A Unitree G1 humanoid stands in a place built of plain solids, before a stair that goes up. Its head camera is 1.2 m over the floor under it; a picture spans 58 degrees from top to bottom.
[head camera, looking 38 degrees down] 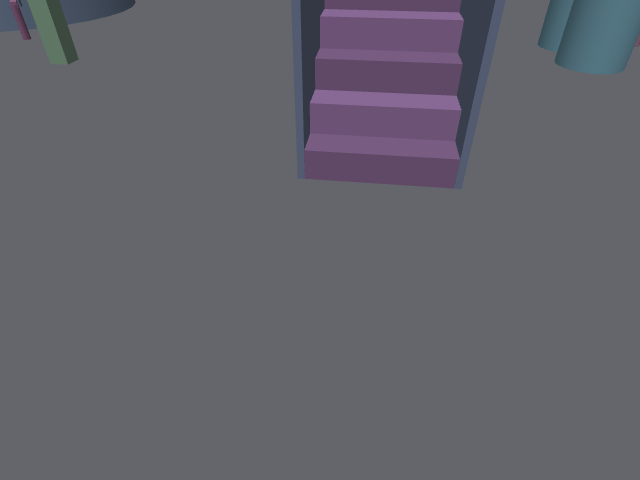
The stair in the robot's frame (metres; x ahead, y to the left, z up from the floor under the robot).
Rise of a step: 0.17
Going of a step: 0.22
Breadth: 0.88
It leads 7 degrees to the right of straight ahead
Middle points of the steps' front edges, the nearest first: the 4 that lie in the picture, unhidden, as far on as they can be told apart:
2.03 -0.31 0.17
2.24 -0.34 0.34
2.46 -0.37 0.52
2.67 -0.40 0.69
